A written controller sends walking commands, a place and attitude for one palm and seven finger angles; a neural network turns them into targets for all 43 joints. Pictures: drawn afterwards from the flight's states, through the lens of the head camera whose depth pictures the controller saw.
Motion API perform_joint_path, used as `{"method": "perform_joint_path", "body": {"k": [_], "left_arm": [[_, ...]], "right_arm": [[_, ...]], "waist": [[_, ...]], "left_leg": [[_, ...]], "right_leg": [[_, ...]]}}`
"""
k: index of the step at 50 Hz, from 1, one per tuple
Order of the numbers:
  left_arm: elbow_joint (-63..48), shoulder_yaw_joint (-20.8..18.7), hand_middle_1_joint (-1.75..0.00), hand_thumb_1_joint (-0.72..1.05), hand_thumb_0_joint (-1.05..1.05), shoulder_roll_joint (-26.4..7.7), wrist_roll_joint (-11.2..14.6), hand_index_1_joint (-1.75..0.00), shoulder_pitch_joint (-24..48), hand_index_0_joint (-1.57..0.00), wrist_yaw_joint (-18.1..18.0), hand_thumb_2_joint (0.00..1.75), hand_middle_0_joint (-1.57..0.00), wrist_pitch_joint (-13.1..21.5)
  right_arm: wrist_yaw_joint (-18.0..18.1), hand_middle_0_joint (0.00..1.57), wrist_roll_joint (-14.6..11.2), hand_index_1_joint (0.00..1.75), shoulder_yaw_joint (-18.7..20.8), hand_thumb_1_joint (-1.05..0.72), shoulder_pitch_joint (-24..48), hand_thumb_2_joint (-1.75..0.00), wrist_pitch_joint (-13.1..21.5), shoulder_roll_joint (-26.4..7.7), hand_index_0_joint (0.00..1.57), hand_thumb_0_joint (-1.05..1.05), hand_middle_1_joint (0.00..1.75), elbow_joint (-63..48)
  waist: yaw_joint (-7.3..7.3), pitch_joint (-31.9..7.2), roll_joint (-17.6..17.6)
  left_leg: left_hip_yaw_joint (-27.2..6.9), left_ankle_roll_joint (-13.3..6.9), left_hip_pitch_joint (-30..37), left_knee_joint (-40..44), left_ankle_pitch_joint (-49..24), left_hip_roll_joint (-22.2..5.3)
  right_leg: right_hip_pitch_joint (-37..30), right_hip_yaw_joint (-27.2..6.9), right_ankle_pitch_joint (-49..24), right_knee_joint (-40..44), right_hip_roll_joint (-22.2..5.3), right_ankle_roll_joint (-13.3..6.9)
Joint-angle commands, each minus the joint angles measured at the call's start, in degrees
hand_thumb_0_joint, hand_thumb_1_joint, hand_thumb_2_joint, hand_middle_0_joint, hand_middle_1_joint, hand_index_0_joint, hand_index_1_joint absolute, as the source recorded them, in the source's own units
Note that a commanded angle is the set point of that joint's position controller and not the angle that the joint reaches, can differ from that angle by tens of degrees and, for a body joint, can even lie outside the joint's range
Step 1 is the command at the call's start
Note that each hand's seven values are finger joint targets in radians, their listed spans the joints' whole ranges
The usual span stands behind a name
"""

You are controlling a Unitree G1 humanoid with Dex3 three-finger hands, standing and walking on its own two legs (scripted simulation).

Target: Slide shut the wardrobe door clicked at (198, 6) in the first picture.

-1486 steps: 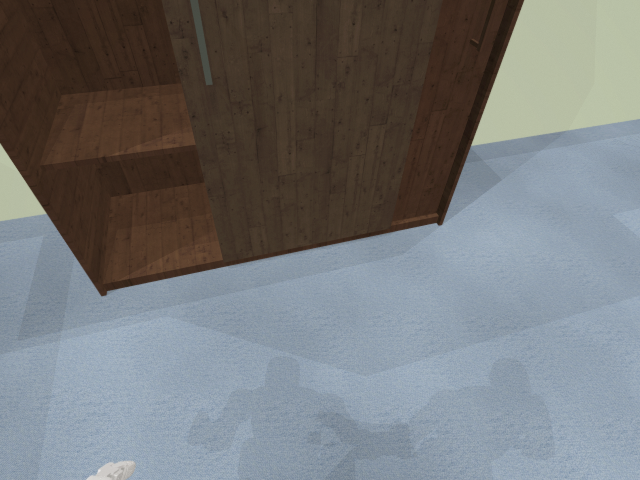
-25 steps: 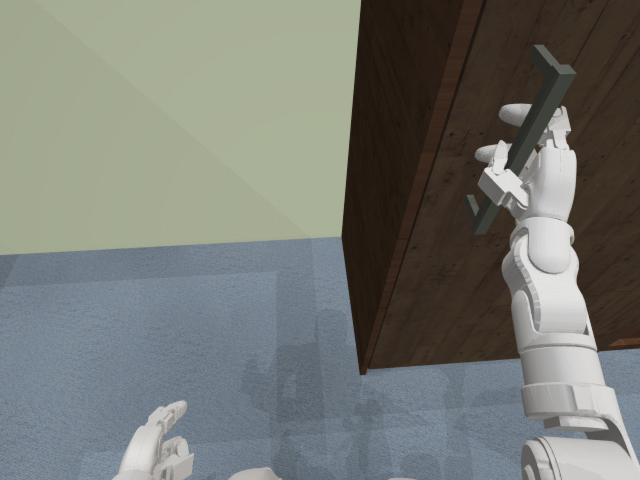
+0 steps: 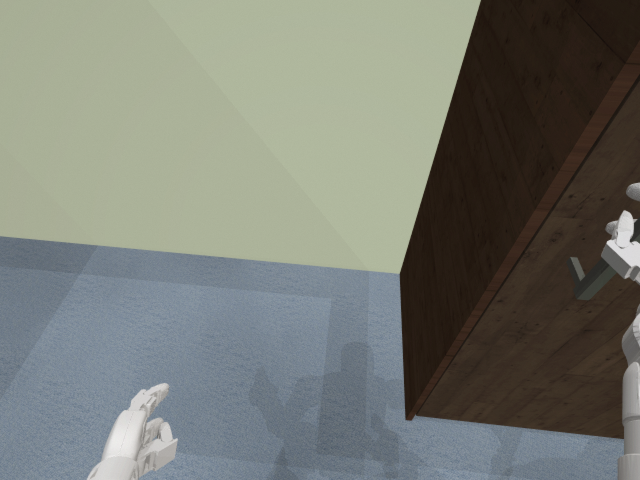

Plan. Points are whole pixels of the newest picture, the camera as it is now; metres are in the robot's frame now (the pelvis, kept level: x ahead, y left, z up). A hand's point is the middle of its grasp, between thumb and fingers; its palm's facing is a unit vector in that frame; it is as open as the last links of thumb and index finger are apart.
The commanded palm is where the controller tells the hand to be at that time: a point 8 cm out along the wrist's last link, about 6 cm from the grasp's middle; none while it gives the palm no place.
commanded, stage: stop walking and hold the door there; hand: right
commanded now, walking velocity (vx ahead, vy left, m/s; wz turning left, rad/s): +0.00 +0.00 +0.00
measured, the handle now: (628, 224) +0.38 -0.34 +0.15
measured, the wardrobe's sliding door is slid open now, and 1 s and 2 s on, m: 0.00 0.00 0.00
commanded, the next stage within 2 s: none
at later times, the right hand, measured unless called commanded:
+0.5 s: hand (620, 247) +0.34 -0.31 +0.15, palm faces +0.45 +0.85 -0.27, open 5.6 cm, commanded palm +0.30 -0.34 +0.15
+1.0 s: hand (620, 248) +0.34 -0.31 +0.15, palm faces +0.45 +0.85 -0.28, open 5.6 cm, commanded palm +0.30 -0.34 +0.15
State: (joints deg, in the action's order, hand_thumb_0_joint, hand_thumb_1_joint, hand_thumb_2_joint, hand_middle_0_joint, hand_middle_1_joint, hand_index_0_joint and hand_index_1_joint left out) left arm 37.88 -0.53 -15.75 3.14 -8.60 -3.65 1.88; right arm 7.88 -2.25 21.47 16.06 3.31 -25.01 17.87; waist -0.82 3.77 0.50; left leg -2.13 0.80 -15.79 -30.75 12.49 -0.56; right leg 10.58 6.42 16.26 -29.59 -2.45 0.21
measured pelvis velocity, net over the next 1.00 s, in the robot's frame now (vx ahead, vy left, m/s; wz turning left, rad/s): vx -0.01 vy -0.04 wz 0.00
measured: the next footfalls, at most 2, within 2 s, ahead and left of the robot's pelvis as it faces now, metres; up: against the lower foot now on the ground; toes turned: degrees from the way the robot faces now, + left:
left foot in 1.32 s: +0.02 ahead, +0.06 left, +0.00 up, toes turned +6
right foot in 1.54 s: -0.01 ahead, -0.34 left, +0.00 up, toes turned -4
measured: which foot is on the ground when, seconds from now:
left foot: down 0.00-1.00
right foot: down 0.00-1.00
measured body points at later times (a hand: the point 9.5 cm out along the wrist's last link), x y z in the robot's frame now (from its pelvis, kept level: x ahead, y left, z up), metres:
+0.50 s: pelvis +0.00 -0.03 +0.00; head -0.02 -0.01 +0.45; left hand +0.12 +0.23 -0.11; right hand +0.31 -0.35 +0.17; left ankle +0.05 +0.13 -0.73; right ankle +0.00 -0.12 -0.73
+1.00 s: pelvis -0.01 -0.04 +0.00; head +0.01 -0.02 +0.45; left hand +0.16 +0.23 -0.10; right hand +0.31 -0.35 +0.17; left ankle +0.05 +0.13 -0.73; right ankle +0.00 -0.12 -0.73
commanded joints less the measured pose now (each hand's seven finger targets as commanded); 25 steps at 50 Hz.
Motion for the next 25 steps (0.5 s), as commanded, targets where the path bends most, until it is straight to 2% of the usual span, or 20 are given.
{"method": "perform_joint_path", "body": {"k": [1, 2, 3, 4, 6, 7, 9, 12, 15, 18, 20, 22, 24, 25], "left_arm": [[-7.1, -1.8, -0.3, 0.9, 0.0, -6.5, -0.2, -0.3, 3.6, -0.2, -1.1, 0.9, -0.2, 2.0], [-7.0, -2.0, -0.3, 0.9, 0.0, -6.4, -0.3, -0.3, 2.7, -0.2, -1.3, 0.9, -0.2, 2.0], [-6.9, -2.1, -0.3, 0.9, 0.0, -6.3, -0.3, -0.3, 2.2, -0.2, -1.4, 0.9, -0.2, 2.1], [-6.7, -2.1, -0.3, 0.9, 0.0, -6.6, -0.4, -0.3, 2.1, -0.2, -1.5, 0.9, -0.2, 2.0], [-6.4, -1.9, -0.3, 0.9, 0.0, -6.7, -0.5, -0.3, 1.7, -0.2, -1.8, 0.9, -0.2, 2.4], [-6.1, -2.1, -0.3, 0.9, 0.0, -7.1, -0.5, -0.3, 1.3, -0.2, -1.9, 0.9, -0.2, 2.5], [-6.1, -1.9, -0.3, 0.9, 0.0, -7.1, -0.4, -0.3, 1.7, -0.2, -2.1, 0.9, -0.2, 2.6], [-6.0, -1.7, -0.3, 0.9, 0.0, -7.0, -0.3, -0.3, 1.3, -0.2, -2.4, 0.9, -0.2, 2.9], [-5.8, -1.5, -0.3, 0.9, 0.0, -6.7, -0.2, -0.3, 1.3, -0.2, -2.6, 0.9, -0.2, 2.8], [-5.4, -1.5, -0.3, 0.9, 0.0, -6.8, -0.4, -0.3, 1.0, -0.2, -2.7, 0.9, -0.2, 2.7], [-5.1, -1.4, -0.3, 0.9, 0.0, -6.7, -0.5, -0.3, 1.0, -0.2, -2.8, 0.9, -0.2, 2.7], [-4.8, -1.5, -0.3, 0.9, 0.0, -6.8, -0.5, -0.3, 0.7, -0.2, -2.7, 0.9, -0.2, 2.7], [-5.2, -1.2, -0.3, 0.9, 0.0, -6.1, -0.6, -0.3, 1.6, -0.2, -2.7, 0.9, -0.2, 2.9], [-4.9, -1.2, -0.3, 0.9, 0.0, -6.3, -0.6, -0.3, 1.2, -0.2, -2.8, 0.9, -0.2, 2.9]], "right_arm": [[0.3, 0.45, 1.5, 1.4, 4.0, -0.9, 13.6, -0.9, 5.4, -17.6, 0.45, 0.0, 1.4, -9.8], [0.3, 0.45, 1.2, 1.4, 4.0, -0.9, 12.8, -0.9, 5.3, -17.6, 0.45, 0.0, 1.4, -8.4], [0.2, 0.45, 1.0, 1.4, 3.3, -0.9, 12.7, -0.9, 5.3, -16.9, 0.45, 0.0, 1.4, -7.6], [0.0, 0.45, 0.8, 1.4, 2.9, -0.9, 12.5, -0.9, 5.1, -16.2, 0.45, 0.0, 1.4, -6.3], [-0.1, 0.45, 1.0, 1.4, 4.2, -0.9, 12.9, -0.9, 5.7, -17.8, 0.45, 0.0, 1.4, -5.6], [0.0, 0.45, 1.0, 1.4, 5.2, -0.9, 12.5, -0.9, 5.8, -18.9, 0.45, 0.0, 1.4, -4.6], [-0.3, 0.45, 0.9, 1.4, 4.0, -0.9, 11.6, -0.9, 6.0, -17.2, 0.45, 0.0, 1.4, -3.2], [-0.5, 0.45, 0.9, 1.4, 3.7, -0.9, 11.6, -0.9, 6.8, -16.9, 0.45, 0.0, 1.4, -4.3], [-0.9, 0.45, 0.7, 1.4, 2.7, -0.9, 11.0, -0.9, 6.9, -15.5, 0.45, 0.0, 1.4, -4.0], [-1.0, 0.45, 0.7, 1.4, 1.9, -0.9, 11.0, -0.9, 7.3, -14.7, 0.45, 0.0, 1.4, -4.2], [-1.0, 0.45, 0.6, 1.4, 2.7, -0.9, 11.0, -0.9, 7.4, -15.3, 0.45, 0.0, 1.4, -3.6], [-1.0, 0.45, 0.8, 1.4, 2.9, -0.9, 11.2, -0.9, 7.7, -15.4, 0.45, 0.0, 1.4, -3.5], [-1.3, 0.45, 0.6, 1.4, 0.6, -0.9, 12.7, -0.9, 8.1, -12.9, 0.45, 0.0, 1.4, -5.1], [-1.1, 0.45, 0.7, 1.4, 1.6, -0.9, 12.6, -0.9, 8.3, -14.0, 0.45, 0.0, 1.4, -5.0]], "waist": [[0.34, -13.3, -3.6], [0.57, -13.7, 0.1], [0.75, -13.8, 2.4], [1.01, -12.6, 2.1], [0.82, -13.8, 1.1], [0.64, -14.0, 0.1], [0.82, -13.1, -1.6], [0.59, -14.7, -3.2], [0.76, -13.4, -2.3], [0.76, -12.8, -3.2], [0.77, -11.5, -1.2], [0.75, -11.8, -1.9], [1.08, -11.5, -2.8], [0.87, -11.4, -2.4]], "left_leg": [[-6.5, -1.5, 5.8, 6.7, -10.9, -5.1], [-8.7, -1.8, 5.3, 9.0, -8.7, -6.2], [-10.3, -2.1, 4.0, 11.1, -5.3, -7.1], [-10.6, -2.3, 2.3, 12.7, -1.0, -7.1], [-9.2, -2.0, 1.4, 12.2, 1.0, -5.9], [-8.5, -1.8, 1.4, 11.7, 0.9, -5.4], [-7.2, -1.6, 0.4, 10.5, -0.3, -4.3], [-5.5, -1.5, 1.1, 7.8, -5.4, -3.4], [-4.9, -1.4, 0.4, 6.8, -7.2, -2.8], [-4.5, -1.4, -0.4, 6.6, -5.4, -2.5], [-4.8, -1.4, -1.2, 7.2, -4.2, -2.4], [-4.9, -1.5, -1.2, 7.3, -4.0, -2.5], [-4.5, -1.6, -2.0, 6.9, -4.0, -2.2], [-4.4, -1.5, -2.0, 6.8, -3.8, -2.0]], "right_leg": [[1.2, -4.9, -5.4, 4.8, -4.9, -2.2], [1.0, -3.9, -1.5, 3.9, -3.3, -1.7], [0.5, -3.5, 1.1, 3.3, -2.2, -1.6], [0.5, -3.7, 2.3, 3.7, -1.9, -1.7], [-1.5, -4.0, 0.4, 5.6, -2.7, -2.2], [-1.6, -4.3, -0.3, 5.9, -3.1, -2.4], [-1.6, -5.1, -1.2, 7.1, -4.0, -2.7], [-3.1, -5.5, -5.1, 8.0, -5.2, -3.0], [-2.6, -5.5, -6.2, 8.4, -5.5, -2.8], [-2.1, -5.5, -3.9, 9.1, -5.4, -2.8], [-1.4, -5.4, -2.3, 9.4, -5.2, -2.7], [-1.4, -5.2, -2.0, 9.2, -4.9, -2.7], [-1.9, -5.2, -1.7, 9.6, -5.0, -2.6], [-1.9, -5.5, -1.5, 10.0, -5.3, -2.7]]}}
